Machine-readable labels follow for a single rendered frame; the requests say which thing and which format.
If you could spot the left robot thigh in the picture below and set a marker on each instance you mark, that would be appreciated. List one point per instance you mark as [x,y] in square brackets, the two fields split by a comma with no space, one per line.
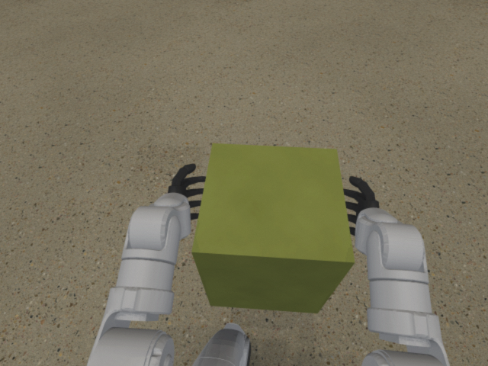
[227,347]

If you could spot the robot right forearm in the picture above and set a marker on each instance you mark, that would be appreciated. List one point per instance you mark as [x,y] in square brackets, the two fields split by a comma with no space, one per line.
[401,310]

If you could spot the robot right hand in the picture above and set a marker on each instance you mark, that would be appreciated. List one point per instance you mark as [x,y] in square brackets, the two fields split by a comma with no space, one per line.
[365,199]

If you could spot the left robot upper arm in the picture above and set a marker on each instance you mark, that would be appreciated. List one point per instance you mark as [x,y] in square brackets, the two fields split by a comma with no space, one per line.
[134,347]

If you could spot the robot left hand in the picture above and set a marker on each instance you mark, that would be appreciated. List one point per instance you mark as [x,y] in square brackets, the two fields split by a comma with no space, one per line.
[179,184]

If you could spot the robot left forearm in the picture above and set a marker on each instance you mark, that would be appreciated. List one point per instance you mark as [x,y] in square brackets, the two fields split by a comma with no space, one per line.
[144,283]

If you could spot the carton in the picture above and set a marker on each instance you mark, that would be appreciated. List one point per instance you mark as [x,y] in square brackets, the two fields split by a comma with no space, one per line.
[272,231]

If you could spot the right robot upper arm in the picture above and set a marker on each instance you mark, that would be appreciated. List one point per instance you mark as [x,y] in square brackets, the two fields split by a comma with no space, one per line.
[382,357]

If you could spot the left robot shin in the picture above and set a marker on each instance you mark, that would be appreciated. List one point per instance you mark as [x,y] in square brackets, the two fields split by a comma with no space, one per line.
[234,326]

